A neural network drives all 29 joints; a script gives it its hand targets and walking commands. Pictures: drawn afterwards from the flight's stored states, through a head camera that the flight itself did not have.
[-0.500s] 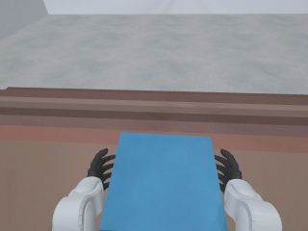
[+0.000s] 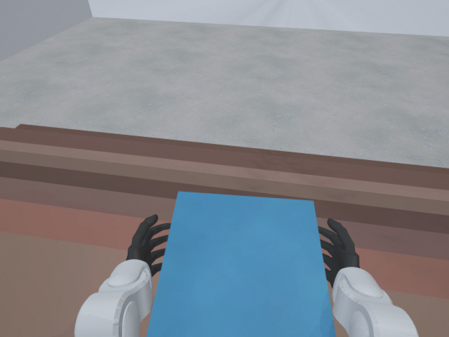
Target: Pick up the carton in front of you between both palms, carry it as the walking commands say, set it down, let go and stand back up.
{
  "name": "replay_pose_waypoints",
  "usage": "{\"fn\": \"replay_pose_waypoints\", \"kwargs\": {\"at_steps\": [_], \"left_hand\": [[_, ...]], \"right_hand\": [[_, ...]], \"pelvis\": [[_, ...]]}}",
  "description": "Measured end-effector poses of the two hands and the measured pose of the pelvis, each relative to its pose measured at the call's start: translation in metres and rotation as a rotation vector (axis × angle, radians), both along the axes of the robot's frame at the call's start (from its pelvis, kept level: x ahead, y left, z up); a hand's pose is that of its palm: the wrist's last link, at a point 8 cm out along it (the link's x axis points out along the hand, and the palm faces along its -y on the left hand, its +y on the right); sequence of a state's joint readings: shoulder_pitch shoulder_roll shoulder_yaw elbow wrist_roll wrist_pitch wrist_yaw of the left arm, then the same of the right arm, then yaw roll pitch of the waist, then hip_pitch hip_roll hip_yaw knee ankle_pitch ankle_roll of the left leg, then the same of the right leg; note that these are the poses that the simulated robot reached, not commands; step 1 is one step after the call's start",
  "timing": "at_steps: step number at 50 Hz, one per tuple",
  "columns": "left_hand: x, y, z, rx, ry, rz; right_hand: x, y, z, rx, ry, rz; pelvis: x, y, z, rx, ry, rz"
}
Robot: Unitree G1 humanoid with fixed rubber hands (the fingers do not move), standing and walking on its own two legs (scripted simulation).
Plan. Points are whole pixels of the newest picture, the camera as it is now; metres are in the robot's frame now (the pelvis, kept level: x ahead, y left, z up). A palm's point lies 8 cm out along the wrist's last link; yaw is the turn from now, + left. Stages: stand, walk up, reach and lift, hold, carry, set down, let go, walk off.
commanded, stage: carry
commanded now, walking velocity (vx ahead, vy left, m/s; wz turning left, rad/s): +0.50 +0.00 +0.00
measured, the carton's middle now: (238, 287) +0.23 +0.00 +0.03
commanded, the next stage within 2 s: none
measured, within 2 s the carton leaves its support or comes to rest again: neither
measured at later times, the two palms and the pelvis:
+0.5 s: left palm (188, 116) +0.63 +0.14 +0.11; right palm (306, 121) +0.64 -0.16 +0.11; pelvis +0.33 -0.01 -0.01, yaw +2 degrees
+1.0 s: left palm (209, 71) +0.98 +0.13 +0.09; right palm (294, 73) +0.98 -0.17 +0.09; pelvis +0.65 -0.02 -0.02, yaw -2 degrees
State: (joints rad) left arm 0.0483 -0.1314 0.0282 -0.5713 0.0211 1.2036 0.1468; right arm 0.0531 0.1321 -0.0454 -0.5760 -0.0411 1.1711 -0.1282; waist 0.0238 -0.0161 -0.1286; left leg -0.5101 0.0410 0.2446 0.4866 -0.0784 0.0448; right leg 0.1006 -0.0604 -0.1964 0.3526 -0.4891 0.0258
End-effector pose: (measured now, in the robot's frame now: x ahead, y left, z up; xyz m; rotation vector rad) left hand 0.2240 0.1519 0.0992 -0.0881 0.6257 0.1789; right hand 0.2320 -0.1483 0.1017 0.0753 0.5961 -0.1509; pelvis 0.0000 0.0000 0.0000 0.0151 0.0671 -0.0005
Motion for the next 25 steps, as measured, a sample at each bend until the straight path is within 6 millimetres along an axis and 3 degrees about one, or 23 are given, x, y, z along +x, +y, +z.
{"fn": "replay_pose_waypoints", "kwargs": {"at_steps": [4, 8, 12, 19, 25], "left_hand": [[0.062, 0.004, -0.019, -0.008, 0.086, -0.049], [0.113, 0.001, -0.013, 0.002, 0.116, -0.097], [0.168, 0.002, -0.003, 0.004, 0.087, -0.107], [0.281, 0.003, 0.011, 0.009, 0.013, -0.050], [0.407, -0.007, 0.012, 0.053, -0.045, 0.009]], "right_hand": [[0.047, 0.003, -0.017, -0.014, 0.087, -0.045], [0.085, 0.002, -0.011, -0.004, 0.118, -0.094], [0.140, 0.002, 0.002, -0.012, 0.091, -0.096], [0.271, 0.003, 0.016, 0.010, 0.017, -0.053], [0.407, -0.010, 0.004, 0.037, -0.040, -0.015]], "pelvis": [[0.049, 0.014, 0.001, 0.007, 0.000, -0.023], [0.093, 0.022, 0.017, -0.012, 0.004, -0.040], [0.140, 0.023, 0.025, -0.027, 0.000, -0.029], [0.233, 0.013, 0.022, -0.026, -0.012, -0.004], [0.325, -0.009, -0.005, -0.011, -0.013, 0.028]]}}
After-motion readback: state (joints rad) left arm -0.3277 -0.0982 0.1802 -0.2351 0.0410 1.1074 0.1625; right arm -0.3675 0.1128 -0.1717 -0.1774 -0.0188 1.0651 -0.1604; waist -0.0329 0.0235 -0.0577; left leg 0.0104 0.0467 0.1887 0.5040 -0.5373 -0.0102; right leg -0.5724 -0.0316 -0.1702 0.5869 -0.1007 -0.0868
